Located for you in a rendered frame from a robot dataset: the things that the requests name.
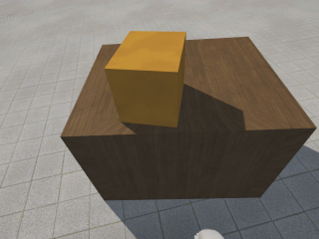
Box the carton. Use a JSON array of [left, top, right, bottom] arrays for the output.
[[105, 31, 186, 127]]

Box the right robot thigh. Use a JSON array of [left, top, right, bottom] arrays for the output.
[[194, 229, 224, 239]]

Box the pedestal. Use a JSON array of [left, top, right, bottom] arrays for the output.
[[60, 36, 317, 201]]

